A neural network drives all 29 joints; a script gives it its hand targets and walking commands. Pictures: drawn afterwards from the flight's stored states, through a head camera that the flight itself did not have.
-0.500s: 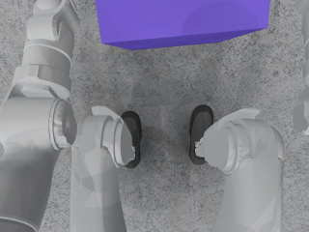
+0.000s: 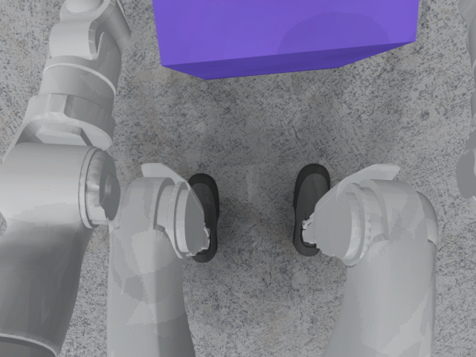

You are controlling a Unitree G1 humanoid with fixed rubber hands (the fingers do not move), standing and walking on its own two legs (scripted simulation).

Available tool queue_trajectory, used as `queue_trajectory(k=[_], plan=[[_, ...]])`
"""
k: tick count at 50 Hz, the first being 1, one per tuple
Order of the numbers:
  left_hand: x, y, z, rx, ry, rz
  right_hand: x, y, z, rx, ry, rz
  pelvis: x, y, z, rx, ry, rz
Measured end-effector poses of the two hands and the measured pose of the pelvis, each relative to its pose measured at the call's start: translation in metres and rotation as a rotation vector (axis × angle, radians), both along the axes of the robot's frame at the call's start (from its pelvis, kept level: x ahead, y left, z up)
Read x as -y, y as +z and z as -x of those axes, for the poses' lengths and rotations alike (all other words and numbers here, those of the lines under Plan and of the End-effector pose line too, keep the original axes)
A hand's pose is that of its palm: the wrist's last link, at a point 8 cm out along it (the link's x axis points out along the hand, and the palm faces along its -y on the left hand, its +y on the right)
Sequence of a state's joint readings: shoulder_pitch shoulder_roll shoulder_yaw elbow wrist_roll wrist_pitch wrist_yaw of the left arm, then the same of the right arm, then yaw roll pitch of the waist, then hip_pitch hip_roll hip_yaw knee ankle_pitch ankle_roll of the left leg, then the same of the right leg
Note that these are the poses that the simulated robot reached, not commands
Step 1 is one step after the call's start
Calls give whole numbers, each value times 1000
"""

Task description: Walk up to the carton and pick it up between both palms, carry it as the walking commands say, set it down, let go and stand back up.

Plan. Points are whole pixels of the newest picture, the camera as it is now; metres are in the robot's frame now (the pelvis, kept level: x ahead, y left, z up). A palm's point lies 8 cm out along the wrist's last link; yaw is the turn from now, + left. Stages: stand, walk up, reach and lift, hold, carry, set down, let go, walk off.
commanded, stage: reach and lift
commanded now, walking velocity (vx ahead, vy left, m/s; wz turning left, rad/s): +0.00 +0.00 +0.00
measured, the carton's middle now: out of the picture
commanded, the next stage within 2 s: none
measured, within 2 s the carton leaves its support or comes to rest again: leaves its support in 1.30 s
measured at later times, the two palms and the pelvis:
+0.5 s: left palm out of the picture +0.56 +0.14 -0.16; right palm out of the picture +0.56 -0.21 -0.16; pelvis +0.00 +0.00 +0.00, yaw +0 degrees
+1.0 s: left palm out of the picture +0.56 +0.14 -0.16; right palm out of the picture +0.57 -0.21 -0.16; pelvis +0.00 +0.00 -0.01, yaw +0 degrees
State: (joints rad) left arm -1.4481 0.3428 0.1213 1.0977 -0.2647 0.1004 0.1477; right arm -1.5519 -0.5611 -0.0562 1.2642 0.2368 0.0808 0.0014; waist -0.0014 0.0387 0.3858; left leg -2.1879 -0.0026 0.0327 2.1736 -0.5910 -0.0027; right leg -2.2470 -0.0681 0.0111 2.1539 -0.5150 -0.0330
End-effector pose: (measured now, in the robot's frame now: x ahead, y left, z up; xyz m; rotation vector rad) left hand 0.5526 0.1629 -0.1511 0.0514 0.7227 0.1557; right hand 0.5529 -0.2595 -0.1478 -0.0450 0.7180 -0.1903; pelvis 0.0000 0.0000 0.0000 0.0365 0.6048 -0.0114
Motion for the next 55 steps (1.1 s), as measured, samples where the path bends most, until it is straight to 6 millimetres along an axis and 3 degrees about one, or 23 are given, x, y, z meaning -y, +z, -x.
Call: queue_trajectory(k=[17,25,37,55], plan=[[27,-5,-4,12,-26,13,-29,-8,-9,12,51,-10,3,0,1,6,-2,-2],[27,-4,-4,12,-20,-6,-45,-9,-11,15,86,-17,3,2,-1,8,1,-1],[27,-5,-5,11,-14,7,-47,-9,-12,10,105,-21,2,1,-1,14,7,1],[26,-7,-5,9,-13,62,-45,-11,-12,3,107,-64,2,-16,2,35,4,-3]])
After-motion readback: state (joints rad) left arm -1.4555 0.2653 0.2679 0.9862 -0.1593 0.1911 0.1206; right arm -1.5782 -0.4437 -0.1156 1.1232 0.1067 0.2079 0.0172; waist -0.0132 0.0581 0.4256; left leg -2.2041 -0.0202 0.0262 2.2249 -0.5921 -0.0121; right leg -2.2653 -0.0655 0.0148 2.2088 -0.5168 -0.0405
